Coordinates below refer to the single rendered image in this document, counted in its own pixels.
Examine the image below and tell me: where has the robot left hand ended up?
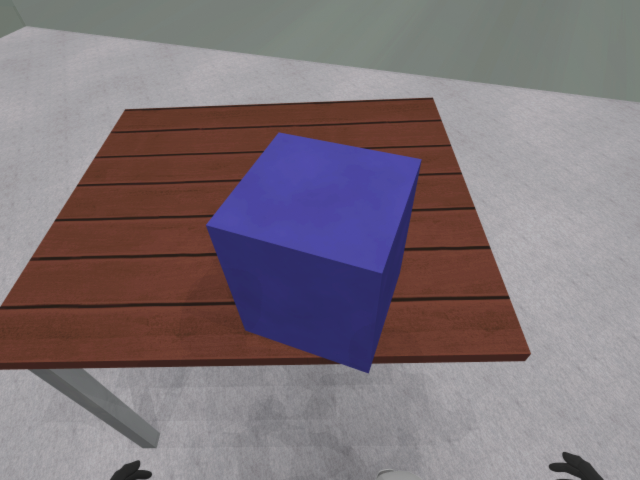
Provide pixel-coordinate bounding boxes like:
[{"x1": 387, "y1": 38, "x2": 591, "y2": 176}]
[{"x1": 110, "y1": 460, "x2": 152, "y2": 480}]

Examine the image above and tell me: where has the table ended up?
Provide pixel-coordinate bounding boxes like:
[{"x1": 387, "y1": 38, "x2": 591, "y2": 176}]
[{"x1": 0, "y1": 98, "x2": 531, "y2": 448}]

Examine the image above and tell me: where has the robot right hand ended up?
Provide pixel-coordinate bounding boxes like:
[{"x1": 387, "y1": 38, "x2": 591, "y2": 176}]
[{"x1": 549, "y1": 452, "x2": 604, "y2": 480}]

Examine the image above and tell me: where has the carton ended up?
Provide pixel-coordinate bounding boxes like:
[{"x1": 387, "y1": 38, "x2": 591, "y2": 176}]
[{"x1": 206, "y1": 133, "x2": 422, "y2": 373}]

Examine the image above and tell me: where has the robot right shin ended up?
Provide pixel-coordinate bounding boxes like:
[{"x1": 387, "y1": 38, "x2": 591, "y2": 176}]
[{"x1": 376, "y1": 469, "x2": 394, "y2": 479}]

